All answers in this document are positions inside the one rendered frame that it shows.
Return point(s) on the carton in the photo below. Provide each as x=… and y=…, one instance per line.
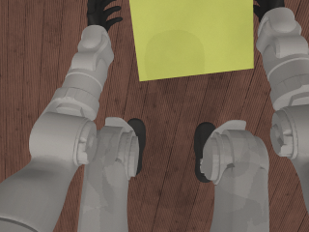
x=175, y=38

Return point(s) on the robot left hand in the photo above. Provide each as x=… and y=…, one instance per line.
x=97, y=15

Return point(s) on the robot right foot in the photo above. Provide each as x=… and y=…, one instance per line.
x=201, y=135

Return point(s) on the left robot forearm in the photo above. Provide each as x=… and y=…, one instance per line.
x=85, y=79

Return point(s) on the robot right hand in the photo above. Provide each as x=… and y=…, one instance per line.
x=265, y=6

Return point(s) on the robot right thigh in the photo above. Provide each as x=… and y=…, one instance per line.
x=241, y=185

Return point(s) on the robot left upper arm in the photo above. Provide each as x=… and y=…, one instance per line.
x=32, y=199

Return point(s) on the robot right upper arm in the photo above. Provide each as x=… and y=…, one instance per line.
x=289, y=135

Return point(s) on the right robot forearm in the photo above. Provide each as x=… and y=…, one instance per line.
x=285, y=55

